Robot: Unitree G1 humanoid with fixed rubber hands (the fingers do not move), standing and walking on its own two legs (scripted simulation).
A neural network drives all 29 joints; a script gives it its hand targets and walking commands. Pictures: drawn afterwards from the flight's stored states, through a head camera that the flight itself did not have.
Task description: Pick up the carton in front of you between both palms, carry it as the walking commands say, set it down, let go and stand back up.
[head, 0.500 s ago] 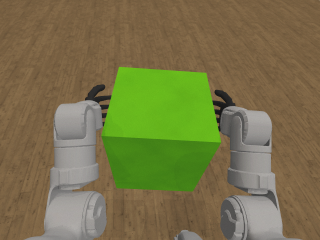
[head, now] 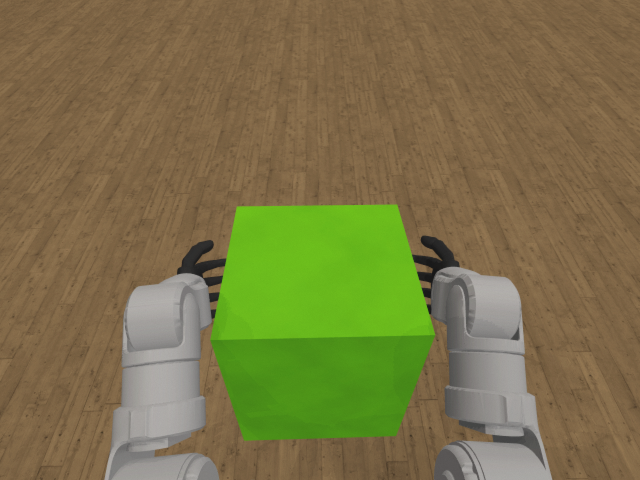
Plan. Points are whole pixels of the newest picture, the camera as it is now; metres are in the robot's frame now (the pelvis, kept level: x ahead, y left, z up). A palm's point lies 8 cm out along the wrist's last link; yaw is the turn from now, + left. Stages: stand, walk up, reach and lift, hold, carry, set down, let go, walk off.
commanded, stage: carry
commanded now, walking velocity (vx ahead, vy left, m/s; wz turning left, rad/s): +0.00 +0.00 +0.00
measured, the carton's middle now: (319, 325) +0.34 +0.01 +0.01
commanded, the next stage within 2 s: hold in 1.60 s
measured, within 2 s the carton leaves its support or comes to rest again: neither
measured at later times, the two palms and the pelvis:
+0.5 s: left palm (214, 215) +0.46 +0.16 +0.09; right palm (429, 223) +0.45 -0.14 +0.09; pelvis +0.20 +0.02 -0.01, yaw -3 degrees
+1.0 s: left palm (228, 240) +0.45 +0.14 +0.05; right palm (436, 249) +0.43 -0.16 +0.05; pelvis +0.18 +0.00 -0.02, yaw -3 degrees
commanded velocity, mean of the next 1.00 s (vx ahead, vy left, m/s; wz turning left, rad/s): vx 0.00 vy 0.00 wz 0.00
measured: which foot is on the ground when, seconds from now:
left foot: up 0.00-0.16, down 0.18-1.00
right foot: down 0.00-0.20, up 0.22-0.30, down 0.32-1.00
